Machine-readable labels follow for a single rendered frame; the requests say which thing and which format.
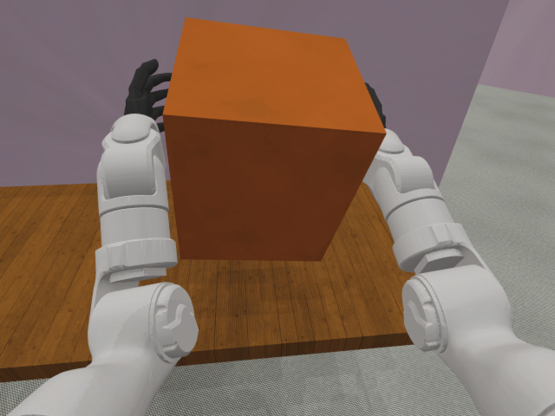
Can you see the robot left upper arm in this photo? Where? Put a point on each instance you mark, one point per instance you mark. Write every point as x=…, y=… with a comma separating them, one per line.
x=136, y=337

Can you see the right robot hand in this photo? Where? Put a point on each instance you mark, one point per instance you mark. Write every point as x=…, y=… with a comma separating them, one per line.
x=377, y=103

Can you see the robot right forearm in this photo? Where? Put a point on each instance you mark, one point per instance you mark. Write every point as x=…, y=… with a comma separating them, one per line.
x=425, y=235

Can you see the carton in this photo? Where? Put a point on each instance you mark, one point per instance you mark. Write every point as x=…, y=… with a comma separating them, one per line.
x=269, y=134

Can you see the table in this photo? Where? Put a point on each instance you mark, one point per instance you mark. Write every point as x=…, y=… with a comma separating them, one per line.
x=244, y=309

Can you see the robot right upper arm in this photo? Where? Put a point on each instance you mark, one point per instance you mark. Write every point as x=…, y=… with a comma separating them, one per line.
x=462, y=315

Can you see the left robot hand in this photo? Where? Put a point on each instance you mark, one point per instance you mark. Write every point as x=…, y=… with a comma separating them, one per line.
x=140, y=100

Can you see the robot left forearm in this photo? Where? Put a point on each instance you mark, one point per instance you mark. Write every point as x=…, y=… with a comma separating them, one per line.
x=133, y=208

